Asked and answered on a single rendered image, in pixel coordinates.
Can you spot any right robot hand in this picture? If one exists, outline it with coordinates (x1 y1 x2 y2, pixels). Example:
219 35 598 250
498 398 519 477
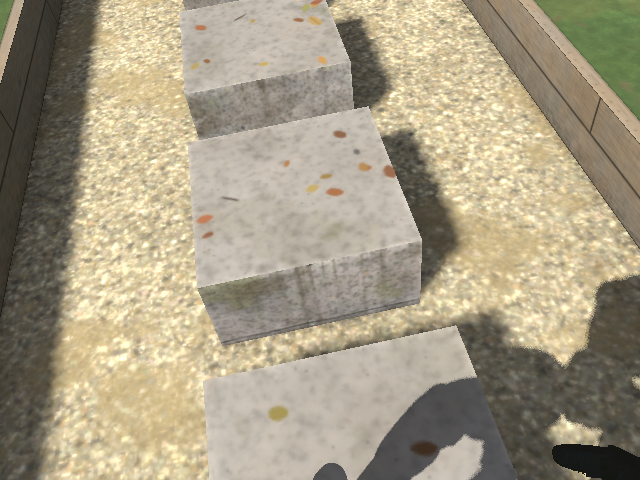
552 444 640 480

